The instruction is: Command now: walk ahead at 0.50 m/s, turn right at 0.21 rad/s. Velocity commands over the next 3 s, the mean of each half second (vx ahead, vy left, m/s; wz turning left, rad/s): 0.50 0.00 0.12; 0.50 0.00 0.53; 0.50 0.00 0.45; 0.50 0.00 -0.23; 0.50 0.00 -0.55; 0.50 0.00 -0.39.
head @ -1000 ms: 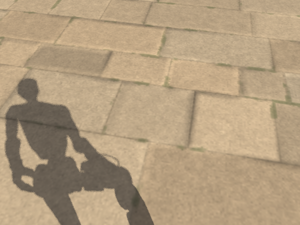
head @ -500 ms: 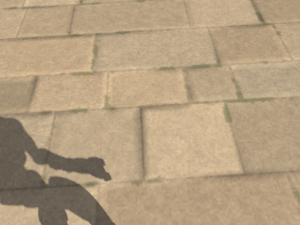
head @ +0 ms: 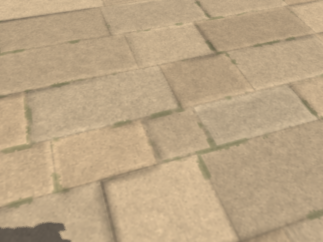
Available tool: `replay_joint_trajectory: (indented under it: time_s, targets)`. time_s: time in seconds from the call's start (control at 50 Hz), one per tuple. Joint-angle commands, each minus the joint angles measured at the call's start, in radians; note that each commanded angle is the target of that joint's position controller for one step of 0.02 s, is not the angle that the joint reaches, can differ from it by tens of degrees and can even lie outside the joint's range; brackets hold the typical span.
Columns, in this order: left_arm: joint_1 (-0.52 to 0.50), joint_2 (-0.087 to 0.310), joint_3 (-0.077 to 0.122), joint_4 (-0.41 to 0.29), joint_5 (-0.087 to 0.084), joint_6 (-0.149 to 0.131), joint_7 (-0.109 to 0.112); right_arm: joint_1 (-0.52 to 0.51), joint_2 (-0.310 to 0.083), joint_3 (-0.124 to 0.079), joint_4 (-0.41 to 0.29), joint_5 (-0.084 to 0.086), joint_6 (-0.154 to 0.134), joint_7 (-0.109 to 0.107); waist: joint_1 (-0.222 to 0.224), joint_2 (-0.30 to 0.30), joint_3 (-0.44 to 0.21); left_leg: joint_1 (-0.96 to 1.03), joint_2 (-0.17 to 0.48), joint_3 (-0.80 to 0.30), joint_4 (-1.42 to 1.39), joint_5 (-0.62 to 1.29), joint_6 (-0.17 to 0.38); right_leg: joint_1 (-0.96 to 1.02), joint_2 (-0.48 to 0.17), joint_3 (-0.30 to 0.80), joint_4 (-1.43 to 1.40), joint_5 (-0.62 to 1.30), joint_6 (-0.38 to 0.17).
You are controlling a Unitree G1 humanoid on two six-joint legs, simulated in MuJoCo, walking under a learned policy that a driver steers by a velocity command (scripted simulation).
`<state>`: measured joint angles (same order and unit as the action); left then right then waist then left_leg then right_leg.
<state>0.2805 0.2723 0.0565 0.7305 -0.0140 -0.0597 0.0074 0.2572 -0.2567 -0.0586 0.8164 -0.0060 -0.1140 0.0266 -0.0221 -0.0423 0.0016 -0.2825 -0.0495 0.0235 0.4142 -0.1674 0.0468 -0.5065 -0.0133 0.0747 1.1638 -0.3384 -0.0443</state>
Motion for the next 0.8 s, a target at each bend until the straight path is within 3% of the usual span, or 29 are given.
replay_joint_trajectory:
  time_s: [0.02, 0.06, 0.14, 0.22, 0.26, 0.3, 0.32, 0.34, 0.36, 0.38, 0.4, 0.42, 0.44, 0.46, 0.5, 0.54, 0.66, 0.76, 0.8]
  targets:
    - [-0.006, 0.049, 0.013, -0.082, 0.006, -0.015, -0.002, 0.005, -0.111, -0.019, -0.040, 0.007, -0.017, -0.002, 0.018, 0.134, -0.020, 0.140, 0.267, -0.288, -0.237, 0.135, 0.189, -0.168, -0.089, 0.009, -0.084, 0.060, 0.011]
    - [-0.069, 0.036, 0.004, -0.108, 0.011, -0.017, -0.001, 0.030, -0.144, -0.027, -0.026, 0.012, -0.013, -0.009, 0.004, 0.116, -0.011, 0.151, 0.274, -0.247, -0.258, 0.204, 0.198, -0.196, -0.100, -0.008, -0.196, 0.129, 0.027]
    - [-0.189, 0.015, -0.007, -0.133, 0.004, -0.026, -0.013, 0.077, -0.163, -0.026, -0.003, 0.024, 0.005, -0.015, -0.038, 0.120, 0.006, 0.156, 0.236, -0.141, -0.261, 0.222, 0.157, -0.140, -0.079, -0.048, -0.439, 0.323, 0.034]
    - [-0.302, 0.024, -0.004, -0.171, -0.007, -0.039, -0.031, 0.154, -0.170, -0.022, 0.026, 0.034, 0.026, -0.016, -0.072, 0.127, 0.041, 0.173, 0.254, -0.174, -0.216, 0.188, 0.149, -0.067, -0.032, -0.063, -0.583, 0.341, 0.040]
    - [-0.307, 0.049, 0.004, -0.181, -0.009, -0.050, -0.040, 0.153, -0.187, -0.026, 0.029, 0.037, 0.036, -0.021, -0.051, 0.140, 0.041, 0.205, 0.280, -0.217, -0.174, 0.179, 0.134, -0.021, -0.020, -0.053, -0.643, 0.290, 0.025]
    - [-0.200, 0.088, 0.025, -0.153, -0.004, -0.058, -0.036, 0.124, -0.202, -0.030, 0.026, 0.039, 0.045, -0.027, 0.025, 0.143, -0.007, 0.193, 0.264, -0.214, -0.066, 0.280, 0.103, 0.161, 0.006, -0.071, -0.715, 0.271, -0.003]
    - [-0.070, 0.135, 0.048, -0.118, 0.005, -0.059, -0.026, 0.121, -0.174, -0.020, 0.020, 0.032, 0.043, -0.027, 0.085, 0.123, -0.095, 0.132, 0.208, -0.173, 0.095, 0.336, 0.073, 0.369, -0.017, -0.055, -0.717, 0.279, -0.033]
    - [0.120, 0.216, 0.071, -0.097, 0.028, -0.056, -0.011, 0.099, -0.102, 0.006, -0.018, 0.007, 0.036, -0.026, 0.164, 0.000, -0.259, -0.067, 0.131, -0.113, 0.417, 0.100, 0.026, 0.667, -0.228, 0.149, -0.683, 0.307, -0.105]
    - [0.164, 0.271, 0.079, -0.080, 0.036, -0.042, -0.015, 0.227, -0.011, 0.032, -0.036, 0.027, 0.018, -0.026, 0.106, -0.279, -0.377, -0.404, 0.020, -0.073, 0.720, -0.406, -0.019, 0.910, -0.439, 0.545, -0.775, 0.154, -0.244]
    - [0.164, 0.175, 0.059, -0.075, 0.027, -0.041, -0.017, 0.194, -0.119, 0.005, -0.017, 0.050, 0.013, -0.027, 0.133, -0.179, -0.320, -0.501, 0.067, -0.155, 0.854, -0.395, -0.022, 0.844, -0.413, 0.588, -0.830, 0.021, -0.237]
    - [0.105, 0.129, 0.042, -0.076, 0.016, -0.043, -0.016, 0.116, -0.158, -0.010, -0.036, 0.056, 0.015, -0.027, 0.124, -0.124, -0.190, -0.538, 0.103, -0.146, 0.875, -0.302, -0.018, 0.727, -0.377, 0.431, -0.847, 0.049, -0.198]
    - [0.036, 0.098, 0.030, -0.077, 0.016, -0.044, -0.020, 0.076, -0.146, -0.012, -0.039, 0.046, 0.023, -0.030, 0.093, -0.065, -0.127, -0.499, 0.138, -0.130, 0.849, -0.224, -0.023, 0.603, -0.328, 0.318, -0.878, 0.115, -0.174]
    - [-0.017, 0.070, 0.023, -0.073, 0.017, -0.047, -0.024, 0.056, -0.135, -0.016, -0.045, 0.035, 0.033, -0.030, 0.065, -0.063, -0.070, -0.470, 0.160, -0.129, 0.806, -0.172, -0.029, 0.505, -0.291, 0.235, -0.917, 0.165, -0.162]
    - [-0.049, 0.059, 0.021, -0.066, 0.023, -0.052, -0.026, 0.067, -0.116, -0.018, -0.045, 0.035, 0.047, -0.027, 0.035, -0.077, -0.041, -0.419, 0.179, -0.133, 0.781, -0.136, -0.032, 0.430, -0.267, 0.165, -0.955, 0.204, -0.151]
    - [-0.071, 0.066, 0.029, -0.048, 0.025, -0.065, -0.025, 0.069, -0.078, -0.015, -0.053, 0.038, 0.068, -0.023, 0.009, -0.063, -0.016, -0.386, 0.184, -0.126, 0.759, -0.091, -0.042, 0.363, -0.259, 0.075, -1.003, 0.298, -0.155]
    - [-0.065, 0.086, 0.038, -0.026, 0.028, -0.072, -0.017, 0.037, -0.070, -0.017, -0.073, 0.032, 0.080, -0.023, 0.003, -0.032, 0.004, -0.421, 0.186, -0.137, 0.713, -0.030, -0.052, 0.360, -0.265, 0.006, -1.022, 0.373, -0.161]
    - [-0.021, 0.142, 0.056, 0.022, 0.022, -0.057, 0.003, -0.139, -0.048, -0.005, -0.136, 0.025, 0.074, 0.009, 0.057, -0.003, 0.053, -0.415, 0.170, -0.075, 0.401, 0.210, -0.042, 0.409, -0.251, -0.173, -1.032, 0.391, -0.128]
    - [0.035, 0.182, 0.071, 0.062, -0.003, -0.028, 0.006, -0.261, -0.064, -0.005, -0.207, 0.028, 0.077, 0.034, 0.090, -0.007, 0.092, -0.427, 0.150, -0.006, 0.268, 0.097, 0.008, 0.551, -0.294, -0.229, -0.972, 0.432, -0.097]
    - [0.024, 0.210, 0.078, 0.065, -0.010, -0.015, 0.008, -0.241, -0.086, -0.017, -0.223, 0.026, 0.080, 0.038, 0.060, -0.034, 0.057, -0.339, 0.100, 0.050, 0.247, -0.006, 0.044, 0.584, -0.295, -0.261, -0.868, 0.696, -0.075]
